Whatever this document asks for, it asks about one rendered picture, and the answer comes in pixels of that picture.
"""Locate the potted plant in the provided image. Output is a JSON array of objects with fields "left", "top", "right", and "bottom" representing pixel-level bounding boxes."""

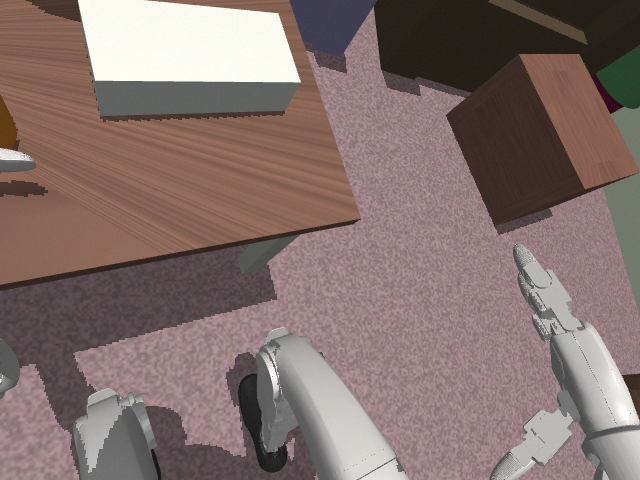
[{"left": 591, "top": 45, "right": 640, "bottom": 114}]

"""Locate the right robot foot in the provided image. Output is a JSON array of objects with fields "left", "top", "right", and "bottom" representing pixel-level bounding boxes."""
[{"left": 238, "top": 374, "right": 287, "bottom": 473}]

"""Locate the bookshelf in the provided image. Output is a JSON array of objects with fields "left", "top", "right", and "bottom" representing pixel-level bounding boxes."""
[{"left": 622, "top": 374, "right": 640, "bottom": 426}]

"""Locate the coffee table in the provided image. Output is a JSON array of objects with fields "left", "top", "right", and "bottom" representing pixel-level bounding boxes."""
[{"left": 0, "top": 0, "right": 361, "bottom": 291}]

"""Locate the right robot arm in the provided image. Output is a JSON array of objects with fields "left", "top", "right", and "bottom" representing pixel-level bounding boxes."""
[{"left": 581, "top": 426, "right": 640, "bottom": 480}]

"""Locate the right robot hand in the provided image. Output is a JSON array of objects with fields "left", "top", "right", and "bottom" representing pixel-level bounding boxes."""
[{"left": 489, "top": 243, "right": 640, "bottom": 480}]

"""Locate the left robot arm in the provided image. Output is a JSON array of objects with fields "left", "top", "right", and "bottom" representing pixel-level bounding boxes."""
[{"left": 0, "top": 338, "right": 20, "bottom": 400}]

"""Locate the armchair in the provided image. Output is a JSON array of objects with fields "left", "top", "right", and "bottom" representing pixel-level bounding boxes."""
[{"left": 374, "top": 0, "right": 640, "bottom": 93}]

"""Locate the sofa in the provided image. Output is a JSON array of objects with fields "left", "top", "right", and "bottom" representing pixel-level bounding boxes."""
[{"left": 289, "top": 0, "right": 377, "bottom": 57}]

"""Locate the left robot hand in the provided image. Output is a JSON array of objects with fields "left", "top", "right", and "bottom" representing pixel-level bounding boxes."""
[{"left": 0, "top": 148, "right": 36, "bottom": 172}]

